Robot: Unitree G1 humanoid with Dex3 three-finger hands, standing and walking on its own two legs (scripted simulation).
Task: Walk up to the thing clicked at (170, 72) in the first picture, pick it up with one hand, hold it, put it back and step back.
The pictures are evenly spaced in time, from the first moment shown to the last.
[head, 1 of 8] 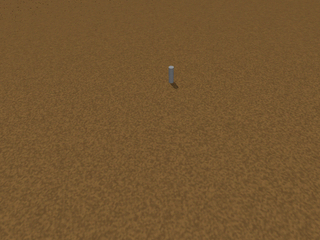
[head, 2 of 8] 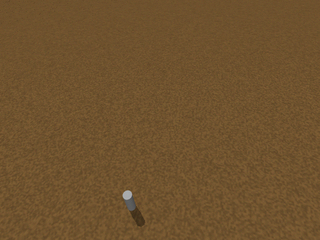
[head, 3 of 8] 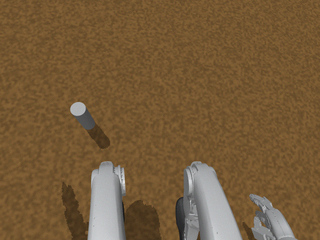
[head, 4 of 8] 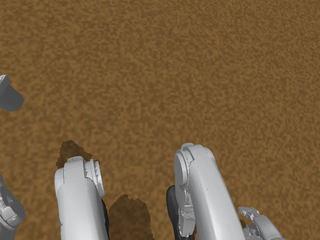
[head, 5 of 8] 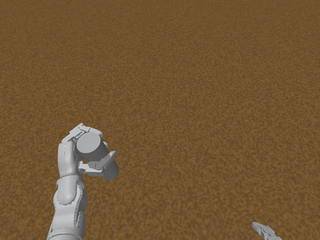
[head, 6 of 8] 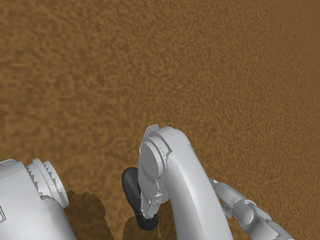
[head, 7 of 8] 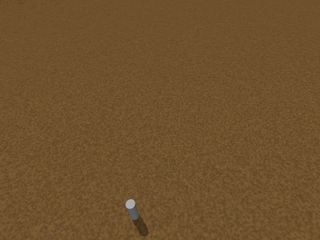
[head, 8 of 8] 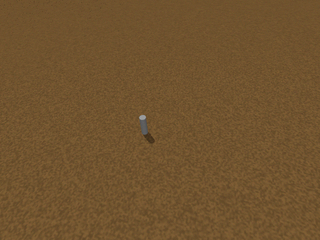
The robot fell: no
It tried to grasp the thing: yes
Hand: left
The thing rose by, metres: 0.67
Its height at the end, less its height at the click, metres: +0.00
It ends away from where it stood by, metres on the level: 0.02
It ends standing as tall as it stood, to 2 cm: yes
